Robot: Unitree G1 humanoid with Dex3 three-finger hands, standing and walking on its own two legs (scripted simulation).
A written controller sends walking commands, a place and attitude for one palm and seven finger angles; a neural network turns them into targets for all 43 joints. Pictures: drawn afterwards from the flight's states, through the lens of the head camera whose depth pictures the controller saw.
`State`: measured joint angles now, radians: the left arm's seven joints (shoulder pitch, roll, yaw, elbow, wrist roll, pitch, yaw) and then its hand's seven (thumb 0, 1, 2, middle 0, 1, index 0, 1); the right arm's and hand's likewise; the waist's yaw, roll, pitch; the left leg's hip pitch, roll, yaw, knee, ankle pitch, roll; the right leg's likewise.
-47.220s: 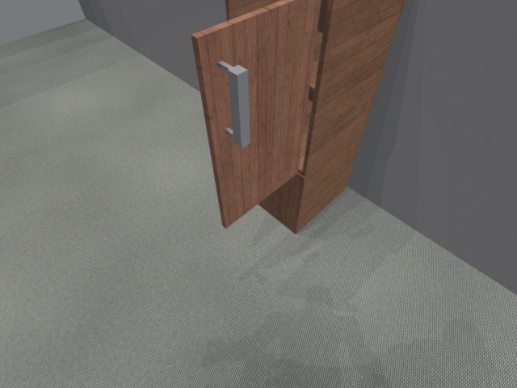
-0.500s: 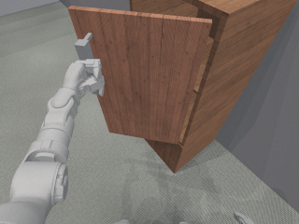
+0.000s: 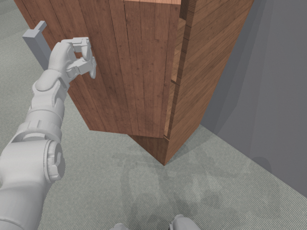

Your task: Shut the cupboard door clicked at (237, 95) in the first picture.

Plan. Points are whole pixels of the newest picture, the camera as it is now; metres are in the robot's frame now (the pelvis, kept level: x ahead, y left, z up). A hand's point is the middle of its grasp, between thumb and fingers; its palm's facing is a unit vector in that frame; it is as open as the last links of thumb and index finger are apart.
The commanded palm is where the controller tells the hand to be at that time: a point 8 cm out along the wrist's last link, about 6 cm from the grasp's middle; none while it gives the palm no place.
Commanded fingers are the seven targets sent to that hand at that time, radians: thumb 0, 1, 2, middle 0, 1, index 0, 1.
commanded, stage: push the door shut along its arc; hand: left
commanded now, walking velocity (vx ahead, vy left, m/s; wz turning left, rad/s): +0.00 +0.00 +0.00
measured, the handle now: (53, 59) +0.54 +0.20 +0.13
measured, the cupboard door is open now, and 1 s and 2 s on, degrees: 35 17 17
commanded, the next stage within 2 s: pull the fist back off the door in 0.66 s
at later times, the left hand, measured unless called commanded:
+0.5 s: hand (92, 61) +0.50 +0.10 +0.15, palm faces -0.37 -0.93 -0.02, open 3.1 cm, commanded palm +0.54 +0.13 +0.14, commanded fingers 0.00 0.90 0.90 -1.30 -1.50 -1.30 -1.50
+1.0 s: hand (110, 46) +0.56 +0.06 +0.15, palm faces +0.10 -1.00 +0.02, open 3.0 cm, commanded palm +0.53 +0.10 +0.14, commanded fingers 0.00 0.90 0.90 -1.30 -1.50 -1.30 -1.50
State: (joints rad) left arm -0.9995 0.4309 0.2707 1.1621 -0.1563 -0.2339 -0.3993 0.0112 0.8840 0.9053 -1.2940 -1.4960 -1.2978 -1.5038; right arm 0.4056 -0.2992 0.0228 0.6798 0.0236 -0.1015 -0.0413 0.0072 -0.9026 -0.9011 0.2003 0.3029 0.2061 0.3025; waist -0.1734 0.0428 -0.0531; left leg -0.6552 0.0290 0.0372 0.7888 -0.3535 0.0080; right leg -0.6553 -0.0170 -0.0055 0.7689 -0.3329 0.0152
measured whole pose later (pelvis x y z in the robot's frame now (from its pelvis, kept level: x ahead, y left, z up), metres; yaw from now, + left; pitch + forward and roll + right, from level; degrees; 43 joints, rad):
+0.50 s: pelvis -0.01 -0.01 -0.01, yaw +2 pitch +15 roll -2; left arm -1.19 0.46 0.14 1.27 -0.18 -0.20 -0.47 0.00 0.92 1.00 -1.30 -1.50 -1.30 -1.50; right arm 0.33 -0.30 0.02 0.73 0.01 -0.12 -0.06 0.00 -0.90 -0.90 0.20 0.30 0.21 0.30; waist -0.17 0.03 -0.03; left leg -0.75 0.03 -0.02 0.84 -0.35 0.00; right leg -0.72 -0.02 -0.06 0.80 -0.34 0.00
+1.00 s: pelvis +0.00 +0.00 -0.02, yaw +1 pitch +20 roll -2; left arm -1.27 0.27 0.29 1.29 0.01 -0.24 0.22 -0.01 0.90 0.98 -1.29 -1.50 -1.30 -1.50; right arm 0.47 -0.25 0.01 0.74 -0.09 -0.13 0.06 0.00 -0.90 -0.90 0.20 0.30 0.21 0.30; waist -0.22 0.06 -0.10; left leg -0.87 0.02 0.00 0.90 -0.38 0.00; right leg -0.84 -0.02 -0.04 0.85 -0.36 0.02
